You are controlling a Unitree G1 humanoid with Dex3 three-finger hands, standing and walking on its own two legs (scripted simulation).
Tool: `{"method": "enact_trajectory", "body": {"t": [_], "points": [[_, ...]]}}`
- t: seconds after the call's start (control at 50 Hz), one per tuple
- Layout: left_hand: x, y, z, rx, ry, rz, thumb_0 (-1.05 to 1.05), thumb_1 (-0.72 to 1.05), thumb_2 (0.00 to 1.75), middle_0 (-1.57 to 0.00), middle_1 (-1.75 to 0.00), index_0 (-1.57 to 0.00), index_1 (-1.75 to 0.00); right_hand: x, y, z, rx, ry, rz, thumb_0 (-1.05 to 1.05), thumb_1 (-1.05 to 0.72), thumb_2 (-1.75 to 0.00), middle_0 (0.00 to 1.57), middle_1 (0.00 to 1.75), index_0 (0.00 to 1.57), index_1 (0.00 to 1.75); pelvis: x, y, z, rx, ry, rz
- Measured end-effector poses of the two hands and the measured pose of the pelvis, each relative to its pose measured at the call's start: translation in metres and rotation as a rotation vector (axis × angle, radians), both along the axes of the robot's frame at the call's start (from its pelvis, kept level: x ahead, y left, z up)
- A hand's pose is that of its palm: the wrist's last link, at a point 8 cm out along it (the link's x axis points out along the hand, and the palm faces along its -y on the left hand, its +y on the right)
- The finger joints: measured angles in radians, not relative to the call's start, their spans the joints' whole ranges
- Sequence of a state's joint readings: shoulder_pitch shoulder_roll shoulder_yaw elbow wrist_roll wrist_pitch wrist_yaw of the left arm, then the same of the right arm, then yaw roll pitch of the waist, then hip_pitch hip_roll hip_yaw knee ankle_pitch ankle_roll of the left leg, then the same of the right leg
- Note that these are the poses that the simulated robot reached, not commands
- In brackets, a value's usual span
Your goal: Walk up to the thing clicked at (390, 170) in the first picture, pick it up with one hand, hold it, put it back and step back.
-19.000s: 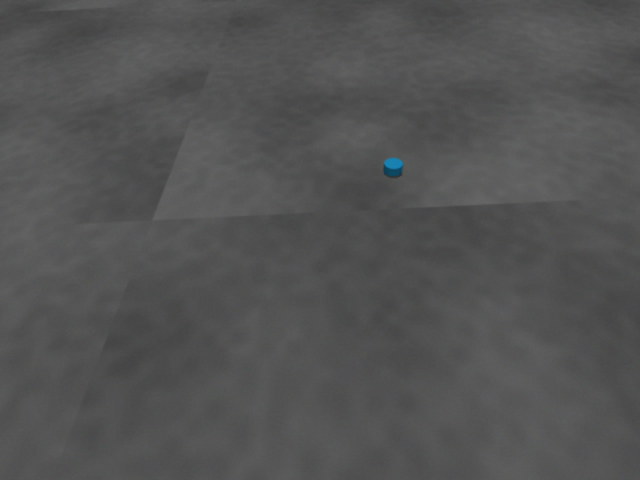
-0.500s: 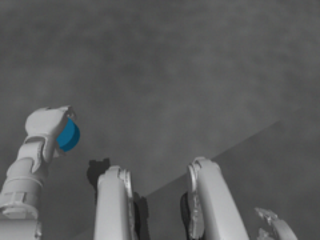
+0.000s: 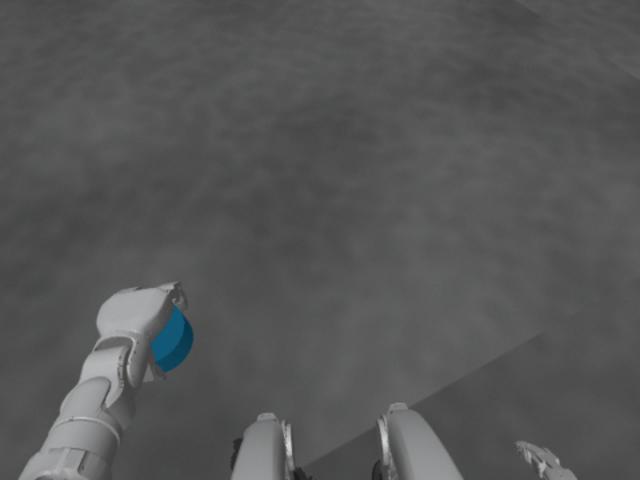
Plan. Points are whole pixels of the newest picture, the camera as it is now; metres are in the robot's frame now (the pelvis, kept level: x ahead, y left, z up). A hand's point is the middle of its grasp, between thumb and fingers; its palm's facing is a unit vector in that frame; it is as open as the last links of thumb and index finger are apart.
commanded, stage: lift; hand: left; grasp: from above
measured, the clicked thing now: (155, 336) +0.36 +0.25 -0.09
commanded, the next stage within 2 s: hold in 0.56 s
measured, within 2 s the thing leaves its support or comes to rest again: neither
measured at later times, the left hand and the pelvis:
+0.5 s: hand (145, 294) +0.37 +0.22 +0.03, palm faces -0.42 -0.08 -0.90, open 11.5 cm; pelvis +0.04 -0.01 +0.10, yaw +0 degrees
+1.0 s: hand (134, 261) +0.38 +0.22 +0.08, palm faces -0.43 -0.07 -0.90, open 11.5 cm; pelvis +0.07 -0.01 +0.13, yaw +0 degrees
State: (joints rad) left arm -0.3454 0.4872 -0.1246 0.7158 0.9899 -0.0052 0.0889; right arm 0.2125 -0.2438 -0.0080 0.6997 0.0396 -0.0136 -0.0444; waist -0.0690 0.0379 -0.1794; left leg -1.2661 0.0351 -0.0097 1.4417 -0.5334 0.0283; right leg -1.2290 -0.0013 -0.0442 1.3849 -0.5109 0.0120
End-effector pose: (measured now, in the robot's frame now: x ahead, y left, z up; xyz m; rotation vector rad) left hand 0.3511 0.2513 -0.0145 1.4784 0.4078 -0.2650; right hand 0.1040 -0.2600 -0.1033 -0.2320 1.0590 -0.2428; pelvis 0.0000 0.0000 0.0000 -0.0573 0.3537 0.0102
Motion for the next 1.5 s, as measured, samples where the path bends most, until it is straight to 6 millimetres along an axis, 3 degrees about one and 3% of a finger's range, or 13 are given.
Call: {"method": "enact_trajectory", "body": {"t": [0.2,0.42,0.58,0.98,1.5], "points": [[0.000,-0.012,0.046,0.013,0.032,0.001,0.00,-0.20,0.72,-0.43,-0.84,-0.48,-0.81,0.004,-0.004,0.050,0.005,-0.017,-0.019,0.01,-0.91,-0.90,0.21,0.30,0.20,0.30,0.016,-0.001,0.052,0.016,-0.078,-0.002],[0.016,-0.024,0.091,0.011,-0.004,0.023,0.01,-0.20,0.72,-0.42,-0.85,-0.48,-0.82,0.011,-0.006,0.083,0.026,-0.001,-0.037,0.01,-0.91,-0.90,0.21,0.30,0.20,0.30,0.035,-0.004,0.091,0.033,-0.140,-0.009],[0.022,-0.028,0.111,0.000,0.018,0.029,0.01,-0.20,0.72,-0.42,-0.85,-0.48,-0.82,0.022,-0.009,0.101,0.035,-0.007,-0.041,0.01,-0.91,-0.90,0.21,0.30,0.20,0.30,0.047,-0.007,0.110,0.040,-0.171,-0.011],[0.037,-0.030,0.152,0.012,0.011,-0.001,0.01,-0.21,0.73,-0.42,-0.86,-0.47,-0.83,0.054,-0.011,0.127,0.047,-0.054,-0.043,0.01,-0.90,-0.89,0.21,0.30,0.20,0.30,0.067,-0.006,0.134,0.049,-0.235,-0.018],[0.023,-0.032,0.177,0.010,0.016,-0.035,0.01,-0.24,0.80,-0.39,-0.90,-0.45,-0.87,0.068,-0.002,0.140,0.073,-0.093,-0.021,0.01,-0.90,-0.89,0.20,0.30,0.20,0.30,0.064,-0.003,0.145,0.054,-0.293,-0.027]]}}
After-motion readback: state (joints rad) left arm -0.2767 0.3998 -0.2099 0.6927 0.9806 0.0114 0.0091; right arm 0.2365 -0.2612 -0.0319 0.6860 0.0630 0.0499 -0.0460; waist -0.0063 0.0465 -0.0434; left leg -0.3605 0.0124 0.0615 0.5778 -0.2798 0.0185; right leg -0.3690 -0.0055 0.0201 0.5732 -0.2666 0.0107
